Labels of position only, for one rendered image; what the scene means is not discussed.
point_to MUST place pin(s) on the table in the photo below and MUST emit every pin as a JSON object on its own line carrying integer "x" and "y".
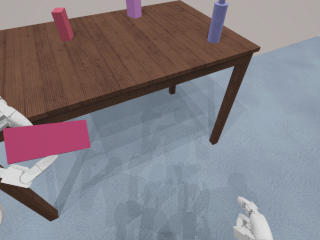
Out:
{"x": 112, "y": 58}

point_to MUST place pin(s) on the left robot hand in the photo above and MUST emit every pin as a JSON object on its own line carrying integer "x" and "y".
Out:
{"x": 18, "y": 175}

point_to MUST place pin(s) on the right robot hand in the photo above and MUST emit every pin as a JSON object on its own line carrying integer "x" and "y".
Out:
{"x": 255, "y": 228}

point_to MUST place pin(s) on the sponge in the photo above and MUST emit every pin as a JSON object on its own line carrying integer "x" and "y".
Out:
{"x": 31, "y": 142}

